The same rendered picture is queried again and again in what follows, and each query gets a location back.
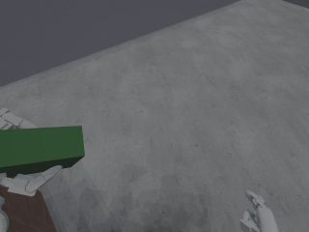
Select sponge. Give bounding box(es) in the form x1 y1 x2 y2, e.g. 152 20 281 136
0 126 85 178

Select left robot hand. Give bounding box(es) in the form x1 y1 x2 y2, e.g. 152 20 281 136
0 107 63 196

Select right robot hand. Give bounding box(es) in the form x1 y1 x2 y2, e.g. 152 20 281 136
239 190 279 232

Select table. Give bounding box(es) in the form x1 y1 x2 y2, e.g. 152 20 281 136
0 177 57 232

